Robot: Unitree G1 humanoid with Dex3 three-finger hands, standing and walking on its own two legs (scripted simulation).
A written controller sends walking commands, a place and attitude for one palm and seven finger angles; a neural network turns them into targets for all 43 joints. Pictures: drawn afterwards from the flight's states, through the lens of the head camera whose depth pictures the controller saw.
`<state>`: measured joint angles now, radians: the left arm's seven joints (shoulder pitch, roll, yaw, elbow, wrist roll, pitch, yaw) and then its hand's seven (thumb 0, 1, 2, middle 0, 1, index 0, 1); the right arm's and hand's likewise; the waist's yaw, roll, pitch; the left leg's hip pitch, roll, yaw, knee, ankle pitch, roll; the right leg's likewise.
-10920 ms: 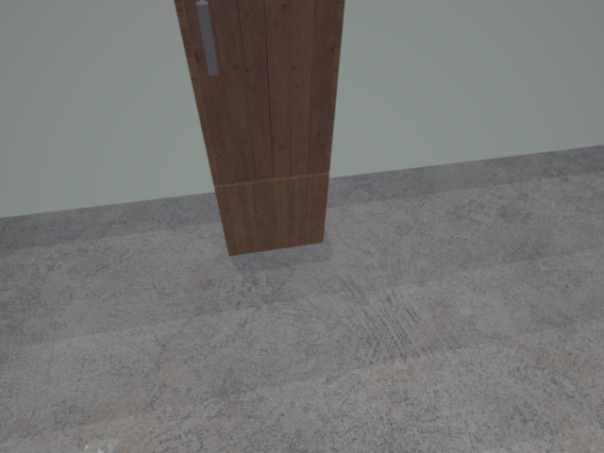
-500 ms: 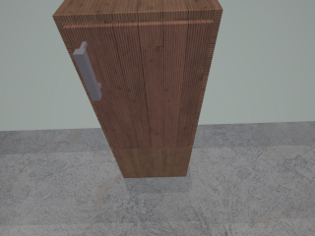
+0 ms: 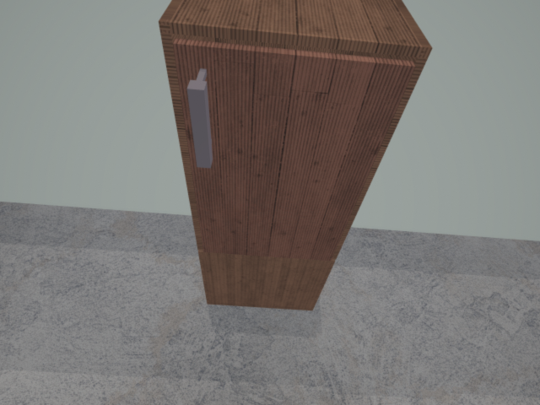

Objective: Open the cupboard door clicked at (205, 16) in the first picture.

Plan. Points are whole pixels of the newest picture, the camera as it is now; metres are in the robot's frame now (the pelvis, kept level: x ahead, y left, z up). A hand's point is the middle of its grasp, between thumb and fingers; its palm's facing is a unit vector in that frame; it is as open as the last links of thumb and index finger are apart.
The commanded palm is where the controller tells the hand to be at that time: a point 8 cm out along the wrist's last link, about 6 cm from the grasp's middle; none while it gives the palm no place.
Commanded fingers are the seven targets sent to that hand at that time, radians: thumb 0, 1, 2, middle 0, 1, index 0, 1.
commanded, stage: come to a stop and stand still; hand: left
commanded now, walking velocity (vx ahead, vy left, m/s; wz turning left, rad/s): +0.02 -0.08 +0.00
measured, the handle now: (203, 120) +0.52 +0.17 +0.13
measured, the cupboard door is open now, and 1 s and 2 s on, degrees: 0 0 0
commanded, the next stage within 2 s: look again from close up in 0.52 s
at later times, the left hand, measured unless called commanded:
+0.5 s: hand out of the picture -0.02 +0.13 -0.19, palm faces +0.02 -0.99 -0.16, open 7.3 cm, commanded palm none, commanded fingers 0.00 0.90 0.90 -0.20 -0.30 -0.20 -0.30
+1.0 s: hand out of the picture -0.05 +0.15 -0.19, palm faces +0.05 -0.99 -0.15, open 7.3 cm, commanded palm none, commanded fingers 0.00 0.90 0.90 -0.20 -0.30 -0.20 -0.30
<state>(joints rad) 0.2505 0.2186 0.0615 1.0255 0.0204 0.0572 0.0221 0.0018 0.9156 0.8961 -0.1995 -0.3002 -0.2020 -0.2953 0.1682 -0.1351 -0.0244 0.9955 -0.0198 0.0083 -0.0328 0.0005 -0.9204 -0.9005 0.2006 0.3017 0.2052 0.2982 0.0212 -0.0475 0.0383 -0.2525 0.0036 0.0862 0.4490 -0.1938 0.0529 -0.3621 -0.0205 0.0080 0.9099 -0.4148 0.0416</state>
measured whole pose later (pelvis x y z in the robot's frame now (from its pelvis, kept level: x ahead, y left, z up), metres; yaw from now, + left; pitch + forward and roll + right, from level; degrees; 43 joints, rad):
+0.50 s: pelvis -0.03 -0.03 -0.01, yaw +1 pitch -2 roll -1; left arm 0.34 0.14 -0.02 1.04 0.01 -0.01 0.04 0.01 0.92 0.90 -0.20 -0.30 -0.21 -0.30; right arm 0.32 -0.14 0.00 1.06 -0.01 0.02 0.00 0.01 -0.91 -0.90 0.20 0.30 0.20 0.30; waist -0.02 -0.01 0.00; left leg -0.31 0.04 0.05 0.56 -0.21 0.00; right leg -0.15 0.00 -0.05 0.53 -0.35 -0.01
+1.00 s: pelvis -0.02 -0.02 +0.00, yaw +1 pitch -2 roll -1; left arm 0.36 0.16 -0.01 1.09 0.01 -0.01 0.04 0.00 0.91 0.90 -0.20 -0.30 -0.20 -0.30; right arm 0.27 -0.15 0.00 1.11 0.00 -0.01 -0.01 0.01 -0.92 -0.90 0.20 0.30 0.20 0.30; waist 0.01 -0.04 0.01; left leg -0.28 0.02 0.06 0.48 -0.17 0.03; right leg -0.12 -0.02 -0.04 0.45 -0.30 0.02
